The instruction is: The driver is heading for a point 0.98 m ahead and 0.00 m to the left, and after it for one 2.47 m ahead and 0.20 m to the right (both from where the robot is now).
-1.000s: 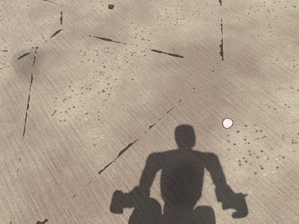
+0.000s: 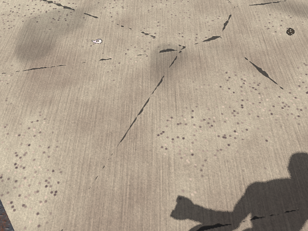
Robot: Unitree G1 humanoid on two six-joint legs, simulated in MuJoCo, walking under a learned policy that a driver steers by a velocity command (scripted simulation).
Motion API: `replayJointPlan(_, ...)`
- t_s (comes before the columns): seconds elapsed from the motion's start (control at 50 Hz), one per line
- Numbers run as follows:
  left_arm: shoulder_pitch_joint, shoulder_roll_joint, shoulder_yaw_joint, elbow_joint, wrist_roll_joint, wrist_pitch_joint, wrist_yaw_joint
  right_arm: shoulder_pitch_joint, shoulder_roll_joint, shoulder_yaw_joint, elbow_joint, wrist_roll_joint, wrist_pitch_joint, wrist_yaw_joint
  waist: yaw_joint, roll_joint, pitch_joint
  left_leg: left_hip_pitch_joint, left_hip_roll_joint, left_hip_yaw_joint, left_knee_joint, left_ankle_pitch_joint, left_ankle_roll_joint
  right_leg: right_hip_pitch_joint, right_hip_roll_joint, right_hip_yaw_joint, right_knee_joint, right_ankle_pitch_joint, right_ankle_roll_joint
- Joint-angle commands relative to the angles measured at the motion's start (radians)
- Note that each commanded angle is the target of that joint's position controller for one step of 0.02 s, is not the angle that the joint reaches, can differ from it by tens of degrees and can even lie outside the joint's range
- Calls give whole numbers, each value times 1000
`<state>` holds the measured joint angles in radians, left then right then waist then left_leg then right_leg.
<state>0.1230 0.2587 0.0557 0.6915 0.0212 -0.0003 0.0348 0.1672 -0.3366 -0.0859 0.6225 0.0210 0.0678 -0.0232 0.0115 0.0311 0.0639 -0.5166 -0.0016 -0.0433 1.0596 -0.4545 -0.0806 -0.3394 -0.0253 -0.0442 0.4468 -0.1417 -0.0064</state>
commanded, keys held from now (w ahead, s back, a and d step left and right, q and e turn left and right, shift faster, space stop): q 0.20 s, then no key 0.12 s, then w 0.68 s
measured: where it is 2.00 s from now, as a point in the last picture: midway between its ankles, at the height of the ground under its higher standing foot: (131, 151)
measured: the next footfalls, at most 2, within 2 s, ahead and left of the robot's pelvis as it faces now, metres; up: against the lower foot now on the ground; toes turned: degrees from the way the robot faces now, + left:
left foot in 0.16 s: +0.04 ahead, +0.14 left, +0.00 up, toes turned +7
right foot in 0.64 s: +0.13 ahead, -0.07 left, +0.00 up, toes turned +12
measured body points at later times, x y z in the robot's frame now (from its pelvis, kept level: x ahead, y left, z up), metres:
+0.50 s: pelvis +0.02 +0.05 +0.01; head +0.03 +0.07 +0.46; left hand +0.11 +0.35 -0.10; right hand +0.21 -0.19 -0.08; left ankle +0.00 +0.13 -0.74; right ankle +0.07 -0.10 -0.70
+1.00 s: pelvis +0.20 +0.06 +0.00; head +0.23 +0.07 +0.45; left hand +0.11 +0.33 -0.12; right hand +0.47 -0.11 -0.08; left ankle +0.33 +0.24 -0.70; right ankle +0.09 -0.08 -0.74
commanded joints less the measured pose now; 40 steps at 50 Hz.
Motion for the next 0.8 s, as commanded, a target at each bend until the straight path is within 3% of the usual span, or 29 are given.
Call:
replayJointPlan(0.02,-30,184,55,-59,-6,-1,5,6,-45,-7,-84,-4,-13,9,5,-203,-197,53,37,33,-137,44,7,187,-252,147,-125,308,-224)
replayJointPlan(0.1,-29,209,65,-45,-24,5,-4,22,-68,-18,-89,-3,-7,28,-1,-220,-191,157,30,78,-324,99,48,178,-279,112,-105,212,-200)
replayJointPlan(0.14,-38,204,65,-36,-42,8,-5,83,-66,-27,-67,-7,-6,34,-39,-198,-185,276,-3,115,-510,218,97,130,-258,66,-36,114,-142)
replayJointPlan(0.16,3,175,59,-15,-43,10,-8,114,-86,-38,-57,-11,-7,30,-43,-142,-168,365,-5,75,-599,287,133,52,-223,16,48,8,-76)
replayJointPlan(0.18,31,113,44,-20,-14,12,-14,133,-180,-61,-69,-14,-11,14,-17,120,-137,474,197,-230,-707,503,217,-158,-111,-100,312,-241,31)
replayJointPlan(0.2,-57,119,41,-89,5,5,-5,116,-266,-72,-99,-43,-25,15,-43,293,-118,440,391,-513,-738,632,413,-371,27,-26,532,-516,78)
replayJointPlan(0.22,-106,156,53,-89,-6,1,0,115,-208,-58,-97,-62,-46,18,-82,189,-152,408,372,-476,-757,563,434,-370,7,83,669,-504,67)
replayJointPlan(0.24,-81,168,60,-72,-21,5,1,70,-169,-41,-89,-57,-61,17,-44,152,-133,385,316,-378,-744,526,374,-359,-11,103,702,-415,53)
replayJointPlan(0.26,-41,163,64,-39,-19,10,7,17,-133,-32,-91,-38,-66,12,-17,104,-134,382,259,-307,-726,497,315,-346,-23,106,691,-340,56)
replayJointPlan(0.28,-21,166,66,-25,-11,14,10,-15,-103,-19,-92,-22,-66,8,-7,110,-137,374,237,-267,-714,548,293,-326,-24,101,689,-288,67)
replayJointPlan(0.32,3,147,61,-13,-15,14,2,-19,-76,-2,-86,-29,-65,-1,7,110,-164,352,205,-214,-703,656,293,-245,-8,85,710,-226,86)
replayJointPlan(0.36,2,126,49,-10,-25,8,-11,33,-70,-2,-64,-23,-66,-5,-16,106,-179,404,180,-213,-748,359,289,-249,-14,67,586,-164,85)
replayJointPlan(0.4,-54,121,40,-26,-32,-3,-26,79,-88,-5,-43,-19,-69,-5,-56,142,-127,421,194,-284,-816,49,294,-262,-13,62,446,-151,73)
replayJointPlan(0.46,-84,130,36,-34,-38,-30,-43,97,-114,-11,-25,-23,-79,-1,-75,135,-69,416,224,-332,-847,-7,306,-225,-14,62,288,-180,45)
replayJointPlan(0.54,-71,122,28,-24,-44,-64,-59,114,-131,-14,-2,-10,-92,14,-79,104,-36,362,226,-346,-845,-37,318,-127,-2,37,159,-205,3)
replayJointPlan(0.58,-34,114,25,-10,-48,-78,-65,102,-126,-10,4,-3,-92,21,-49,84,-36,310,212,-337,-824,-40,308,-28,12,19,71,-148,-23)
replayJointPlan(0.62,65,113,28,31,-42,-88,-63,82,-95,1,5,-3,-90,25,8,57,-67,213,164,-300,-760,-35,274,169,27,9,-9,-77,-44)
replayJointPlan(0.64,149,130,32,52,-41,-91,-57,60,-50,16,-1,-11,-95,27,47,36,-96,127,126,-260,-672,-25,237,297,-27,71,-17,-96,-64)
replayJointPlan(0.66,247,191,43,69,-32,-93,-49,21,21,36,-25,-21,-105,31,77,-105,-115,-27,26,-122,-424,-12,170,422,-179,278,-92,-214,-120)
replayJointPlan(0.68,301,285,70,84,-25,-91,-54,9,-6,29,-72,-6,-124,24,75,-309,-97,-237,-49,15,-186,-91,119,475,-346,615,-215,-410,-255)
replayJointPlan(0.7,298,225,55,77,-29,-95,-55,-9,-88,5,-68,4,-136,21,93,-228,-35,-354,0,-32,-17,-134,107,466,-375,684,-246,-506,-298)
replayJointPlan(0.72,269,186,40,68,-30,-98,-51,5,-95,0,-57,10,-144,27,72,-189,-7,-398,30,-51,47,-43,111,464,-337,620,-246,-507,-273)
replayJointPlan(0.76,218,166,29,54,-26,-96,-48,-4,-69,3,-47,-4,-151,35,47,-142,11,-416,72,-35,47,101,108,431,-284,495,-264,-341,-236)
replayJointPlan(0.8,199,150,20,47,-22,-91,-44,-18,-39,8,-46,-12,-153,44,34,-134,11,-341,92,-10,-23,199,89,356,-226,362,-295,-143,-211)
Keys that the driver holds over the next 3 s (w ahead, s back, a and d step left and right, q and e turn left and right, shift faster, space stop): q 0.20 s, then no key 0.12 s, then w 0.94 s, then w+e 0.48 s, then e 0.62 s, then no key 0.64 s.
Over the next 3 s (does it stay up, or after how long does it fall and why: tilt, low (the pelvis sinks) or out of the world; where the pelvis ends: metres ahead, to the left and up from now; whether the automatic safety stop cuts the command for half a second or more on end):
stays up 0.82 0.13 0.00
